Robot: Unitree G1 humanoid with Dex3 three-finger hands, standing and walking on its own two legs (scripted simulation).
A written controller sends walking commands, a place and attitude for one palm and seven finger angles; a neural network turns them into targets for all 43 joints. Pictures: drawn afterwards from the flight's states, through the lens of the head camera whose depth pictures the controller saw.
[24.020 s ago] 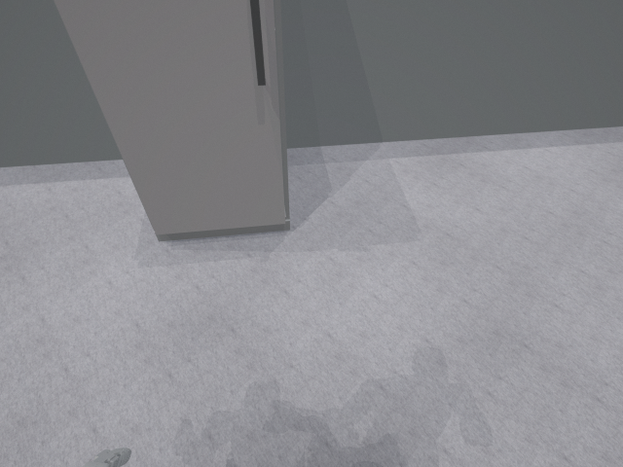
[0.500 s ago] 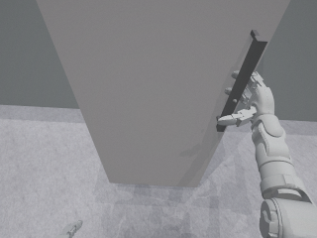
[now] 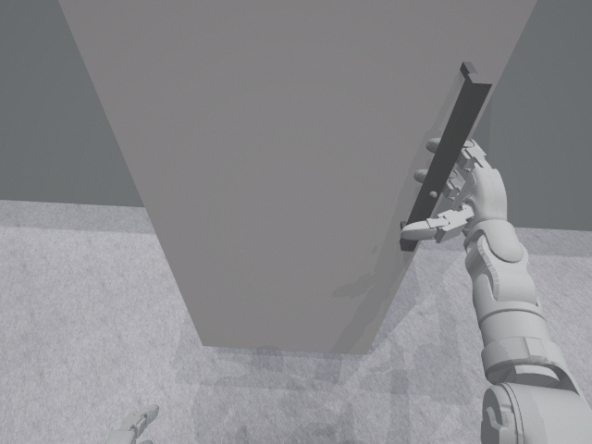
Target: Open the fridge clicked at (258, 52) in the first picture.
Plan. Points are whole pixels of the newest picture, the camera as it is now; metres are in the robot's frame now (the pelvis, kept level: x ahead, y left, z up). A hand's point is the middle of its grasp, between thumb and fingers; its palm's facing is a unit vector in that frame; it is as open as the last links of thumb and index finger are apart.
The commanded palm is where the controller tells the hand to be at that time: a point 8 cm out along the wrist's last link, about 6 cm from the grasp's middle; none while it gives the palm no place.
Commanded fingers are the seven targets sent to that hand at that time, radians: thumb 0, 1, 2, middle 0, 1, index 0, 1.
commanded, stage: grip the handle and tug to test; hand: right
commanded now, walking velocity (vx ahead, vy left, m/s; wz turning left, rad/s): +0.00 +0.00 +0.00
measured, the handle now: (431, 172) +0.49 -0.15 +0.13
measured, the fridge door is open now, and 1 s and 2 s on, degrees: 0 0 7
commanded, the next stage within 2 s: pull the door a little, standing still in 1.34 s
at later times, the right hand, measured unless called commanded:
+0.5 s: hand (433, 191) +0.43 -0.14 +0.14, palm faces -0.05 +1.00 +0.02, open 7.3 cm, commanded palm +0.40 -0.19 +0.14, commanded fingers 0.00 -0.90 -0.90 0.45 1.40 0.45 1.40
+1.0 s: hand (428, 190) +0.43 -0.13 +0.14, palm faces -0.06 +1.00 +0.01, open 5.9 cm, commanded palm +0.40 -0.18 +0.14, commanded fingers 0.00 -0.90 -0.90 0.45 1.40 0.45 1.40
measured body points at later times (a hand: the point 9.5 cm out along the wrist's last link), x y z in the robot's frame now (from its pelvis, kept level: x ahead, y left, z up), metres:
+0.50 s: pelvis +0.00 +0.00 +0.00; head +0.02 +0.00 +0.45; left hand +0.09 +0.25 -0.11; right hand +0.43 -0.19 +0.14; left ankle +0.01 +0.11 -0.73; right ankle -0.01 -0.11 -0.73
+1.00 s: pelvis +0.00 +0.00 +0.00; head +0.02 +0.01 +0.45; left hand +0.09 +0.26 -0.11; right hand +0.43 -0.19 +0.14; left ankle +0.01 +0.11 -0.73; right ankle -0.01 -0.11 -0.73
